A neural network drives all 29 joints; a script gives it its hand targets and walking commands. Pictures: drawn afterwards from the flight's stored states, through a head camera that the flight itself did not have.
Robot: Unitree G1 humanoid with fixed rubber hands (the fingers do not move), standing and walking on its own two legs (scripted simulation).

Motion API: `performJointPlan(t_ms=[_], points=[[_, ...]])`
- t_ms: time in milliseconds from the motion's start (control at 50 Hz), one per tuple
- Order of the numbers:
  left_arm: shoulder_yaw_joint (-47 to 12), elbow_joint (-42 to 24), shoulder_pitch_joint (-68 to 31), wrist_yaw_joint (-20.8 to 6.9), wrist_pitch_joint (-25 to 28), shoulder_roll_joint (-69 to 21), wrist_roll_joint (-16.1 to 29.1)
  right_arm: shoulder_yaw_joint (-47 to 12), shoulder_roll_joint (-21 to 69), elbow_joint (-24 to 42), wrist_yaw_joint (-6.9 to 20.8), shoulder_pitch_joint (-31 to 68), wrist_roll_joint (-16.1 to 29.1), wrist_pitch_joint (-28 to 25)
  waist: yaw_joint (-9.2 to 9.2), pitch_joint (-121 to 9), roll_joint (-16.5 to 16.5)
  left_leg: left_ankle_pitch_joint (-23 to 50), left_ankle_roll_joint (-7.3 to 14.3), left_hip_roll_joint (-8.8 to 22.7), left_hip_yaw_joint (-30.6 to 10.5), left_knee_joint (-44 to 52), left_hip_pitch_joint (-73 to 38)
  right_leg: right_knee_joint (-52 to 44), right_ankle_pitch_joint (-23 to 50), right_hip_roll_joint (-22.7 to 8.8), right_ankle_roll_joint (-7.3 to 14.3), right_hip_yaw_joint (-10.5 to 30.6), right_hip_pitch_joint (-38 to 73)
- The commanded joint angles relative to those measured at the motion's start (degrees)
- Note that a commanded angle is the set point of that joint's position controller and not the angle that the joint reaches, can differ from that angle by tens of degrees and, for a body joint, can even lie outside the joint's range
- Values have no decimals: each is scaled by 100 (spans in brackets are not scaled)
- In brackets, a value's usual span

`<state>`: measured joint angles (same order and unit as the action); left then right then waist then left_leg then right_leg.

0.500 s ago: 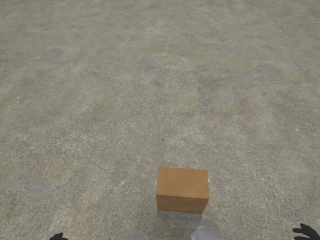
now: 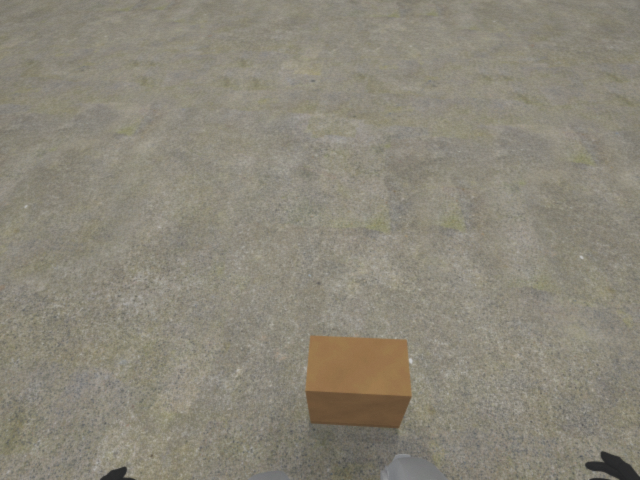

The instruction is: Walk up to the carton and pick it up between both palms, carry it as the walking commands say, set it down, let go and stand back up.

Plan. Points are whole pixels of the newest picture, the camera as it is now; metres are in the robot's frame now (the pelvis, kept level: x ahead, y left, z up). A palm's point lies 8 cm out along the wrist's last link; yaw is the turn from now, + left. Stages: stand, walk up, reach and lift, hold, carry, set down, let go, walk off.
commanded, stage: walk up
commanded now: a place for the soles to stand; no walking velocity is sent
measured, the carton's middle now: (356, 383) +0.46 -0.04 -0.60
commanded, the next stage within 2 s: none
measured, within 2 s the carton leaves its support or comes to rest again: neither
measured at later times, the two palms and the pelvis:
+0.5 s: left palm out of the picture +0.09 +0.32 -0.09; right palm out of the picture +0.11 -0.33 -0.07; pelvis +0.01 +0.01 +0.00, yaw +0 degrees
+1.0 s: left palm out of the picture +0.09 +0.32 -0.09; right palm out of the picture +0.11 -0.33 -0.07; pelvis +0.01 +0.00 +0.00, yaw +0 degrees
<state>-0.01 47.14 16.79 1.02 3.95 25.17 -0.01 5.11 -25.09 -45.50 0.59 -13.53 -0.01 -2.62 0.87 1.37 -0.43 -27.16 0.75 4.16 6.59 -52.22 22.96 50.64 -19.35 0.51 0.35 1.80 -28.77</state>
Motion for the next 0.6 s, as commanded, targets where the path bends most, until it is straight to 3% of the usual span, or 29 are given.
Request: performJointPlan(t_ms=[0,20,40,60,80,100,120,140,160,180,220,240,260,280,300,340,360,380,400,420,440,460,480,500,520,540,560,580], points=[[595,-100,155,78,142,1825,-156,127,-1000,329,-17,453,-65,11,-141,-177,-844,-798,222,-282,-605,212,746,-2333,-839,-1213,1379,3339,806],[589,-110,33,77,124,1789,-151,143,-1054,262,-18,357,-95,-17,-103,-74,-727,-764,242,-285,-652,466,663,-2319,-1077,-1204,1376,3294,617],[516,-160,-111,69,101,1651,-150,190,-1119,202,-15,268,-132,-58,-18,-37,-647,-636,260,-223,-775,814,356,-2134,-904,-1065,1256,2962,320],[456,-221,-225,62,78,1486,-140,207,-1092,154,-19,217,-153,-81,42,-58,-566,-596,302,-41,-973,1181,-33,-1899,-662,-839,1035,2550,-36],[399,-266,-414,44,76,1279,-121,239,-1150,74,-30,-38,-154,-114,192,-149,-277,-664,408,203,-1297,1572,-522,-1502,-383,-595,814,2057,-514],[347,-300,-569,16,66,1067,-96,296,-1380,-25,-45,-243,-161,-133,297,-121,261,-1090,585,699,-1728,2214,-1019,-837,-207,-216,470,1129,-1061],[322,-250,-531,19,59,947,-79,328,-1567,-19,-59,-245,-180,-150,265,-63,912,-1499,871,1388,-2414,2915,-1096,18,-27,120,240,101,-1129],[370,-226,-345,41,74,1057,-90,317,-1670,85,-58,66,-170,-146,119,42,903,-814,1122,1825,-2630,2912,-1025,128,-411,-40,162,-198,-1089],[400,-152,-210,40,96,1167,-88,287,-1570,132,-48,320,-146,-139,-11,126,740,245,1162,1769,-2172,2498,-923,-124,-388,-196,132,-255,-746],[399,-140,-60,34,141,1149,-91,243,-1474,155,-49,356,-137,-122,-62,-95,604,935,1023,1552,-1672,2041,-704,-497,72,-214,195,-154,-165],[469,-76,166,49,208,1302,-95,182,-1256,228,-55,411,-93,-78,-150,-479,250,1374,552,795,-748,1073,-219,-846,1551,-219,446,470,716],[499,-100,182,71,217,1424,-106,159,-1089,312,-53,451,-65,-47,-125,-533,-268,1170,339,448,-398,571,-5,-1040,1771,-420,653,1067,874],[510,-105,249,93,205,1501,-113,144,-985,358,-52,526,-58,-17,-156,-590,-505,851,214,125,-402,218,264,-1271,1697,-701,975,1898,997],[508,-120,213,116,198,1619,-115,133,-914,352,-50,541,-54,-4,-140,-498,-507,343,168,-130,-553,150,513,-1494,1337,-956,1307,2625,1028],[519,-155,149,113,167,1673,-108,129,-923,317,-46,471,-61,-20,-117,-474,-625,-84,214,-176,-626,277,461,-1651,904,-1112,1427,2847,893],[467,-190,-99,100,103,1556,-128,203,-1091,187,-49,248,-119,-78,32,-357,-445,-434,302,-53,-958,898,70,-1471,478,-901,1229,2556,305],[411,-230,-269,86,90,1398,-121,243,-1142,133,-50,123,-132,-94,133,-271,-269,-565,399,146,-1177,1316,-253,-1278,306,-695,970,2127,-148],[365,-286,-458,68,76,1224,-118,291,-1255,56,-56,-84,-155,-111,281,-205,136,-794,561,547,-1540,1882,-780,-824,182,-356,644,1445,-809],[303,-283,-565,50,69,947,-86,318,-1467,-4,-66,-181,-168,-137,307,-117,747,-1080,815,1225,-2152,2620,-1137,8,341,65,296,287,-1157],[323,-244,-444,72,69,1001,-92,323,-1575,63,-78,-25,-150,-142,231,31,925,-488,1156,1860,-2535,2847,-1107,213,-193,-18,189,-189,-1197],[385,-236,-396,64,79,1118,-96,303,-1528,103,-57,224,-146,-132,96,59,790,374,1245,1916,-2257,2571,-944,94,-528,-202,132,-252,-890],[373,-198,-148,51,122,1100,-85,286,-1512,125,-52,355,-125,-115,-35,-72,641,1131,1101,1689,-1751,2121,-845,-359,-181,-218,185,-250,-395],[386,-155,20,51,165,1154,-112,259,-1445,143,-50,429,-123,-99,-100,-288,556,1414,885,1360,-1259,1651,-654,-723,630,-230,260,-39,162],[459,-81,195,58,206,1263,-102,216,-1297,229,-56,490,-85,-60,-177,-457,186,1486,609,925,-827,1160,-386,-867,1382,-141,393,342,638],[492,-100,180,74,207,1411,-103,184,-1144,288,-62,501,-60,-42,-111,-506,-248,1245,394,554,-439,656,-86,-1022,1752,-366,617,902,789],[517,-131,208,92,200,1497,-107,153,-1027,337,-60,583,-50,-8,-147,-506,-471,837,253,212,-299,302,210,-1220,1693,-635,864,1622,936],[529,-123,252,108,185,1593,-127,131,-914,336,-52,604,-33,14,-152,-499,-527,274,206,-82,-488,112,440,-1501,1284,-917,1238,2512,992],[517,-127,164,116,167,1676,-120,130,-940,301,-43,539,-42,10,-104,-408,-559,-310,199,-246,-581,190,537,-1768,681,-1096,1437,2974,910]])
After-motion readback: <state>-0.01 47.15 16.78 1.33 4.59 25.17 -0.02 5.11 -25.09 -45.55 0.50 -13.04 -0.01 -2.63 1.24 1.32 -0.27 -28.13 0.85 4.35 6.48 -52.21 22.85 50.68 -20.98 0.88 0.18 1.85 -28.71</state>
